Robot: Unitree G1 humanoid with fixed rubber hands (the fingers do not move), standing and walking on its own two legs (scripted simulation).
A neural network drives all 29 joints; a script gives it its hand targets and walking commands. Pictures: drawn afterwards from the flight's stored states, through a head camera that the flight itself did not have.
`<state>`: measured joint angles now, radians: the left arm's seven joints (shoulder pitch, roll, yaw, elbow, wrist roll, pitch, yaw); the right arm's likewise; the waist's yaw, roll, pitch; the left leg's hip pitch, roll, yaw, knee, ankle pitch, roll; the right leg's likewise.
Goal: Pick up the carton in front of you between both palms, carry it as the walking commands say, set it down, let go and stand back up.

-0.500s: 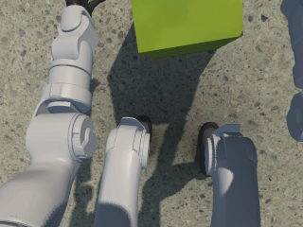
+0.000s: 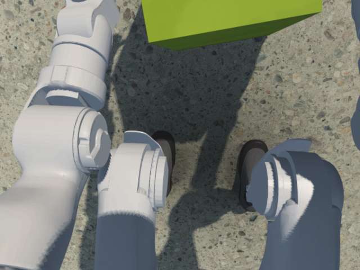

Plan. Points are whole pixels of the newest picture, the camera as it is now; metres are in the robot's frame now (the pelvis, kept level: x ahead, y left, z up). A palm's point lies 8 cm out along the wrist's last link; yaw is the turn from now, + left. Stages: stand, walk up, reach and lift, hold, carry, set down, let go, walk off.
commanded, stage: reach and lift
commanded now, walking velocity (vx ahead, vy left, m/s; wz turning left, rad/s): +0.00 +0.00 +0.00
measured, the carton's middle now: out of the picture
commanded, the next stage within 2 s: none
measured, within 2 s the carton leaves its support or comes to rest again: leaves its support in 0.66 s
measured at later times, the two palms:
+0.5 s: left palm out of the picture +0.56 +0.15 -0.17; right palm out of the picture +0.58 -0.16 -0.17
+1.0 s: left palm out of the picture +0.51 +0.13 +0.00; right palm out of the picture +0.52 -0.16 +0.00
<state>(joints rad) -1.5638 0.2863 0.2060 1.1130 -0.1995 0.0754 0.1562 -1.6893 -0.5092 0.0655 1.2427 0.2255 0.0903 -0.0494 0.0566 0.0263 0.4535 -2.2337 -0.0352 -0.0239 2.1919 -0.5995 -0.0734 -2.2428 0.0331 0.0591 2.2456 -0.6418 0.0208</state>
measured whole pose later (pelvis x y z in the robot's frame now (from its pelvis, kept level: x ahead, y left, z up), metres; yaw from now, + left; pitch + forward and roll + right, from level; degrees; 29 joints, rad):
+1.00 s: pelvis -0.01 +0.01 +0.07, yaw -3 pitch +44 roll +2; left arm -1.21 0.01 0.58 0.75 0.22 0.36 0.09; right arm -1.32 -0.13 -0.43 0.90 -0.24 0.36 0.00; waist 0.03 0.01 -0.05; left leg -2.15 -0.10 -0.08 1.91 -0.52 -0.09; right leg -2.16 0.11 0.09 1.93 -0.53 0.06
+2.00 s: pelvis +0.05 +0.01 +0.32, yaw -4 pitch +26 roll +0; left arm -0.55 -0.14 0.42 0.56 0.23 0.36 0.04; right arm -0.57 0.11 -0.38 0.59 -0.25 0.36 0.00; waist 0.01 0.01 -0.20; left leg -1.09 -0.08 -0.13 1.04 -0.39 -0.04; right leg -1.09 0.08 0.13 1.05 -0.40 0.04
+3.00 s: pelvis +0.08 +0.01 +0.41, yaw -4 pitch -4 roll +0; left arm -0.32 -0.17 0.30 0.37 0.31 0.63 -0.01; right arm -0.32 0.17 -0.29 0.36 -0.31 0.63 0.02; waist 0.00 0.00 0.00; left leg -0.15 -0.03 -0.14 0.42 -0.21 -0.02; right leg -0.14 0.04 0.14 0.42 -0.21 0.02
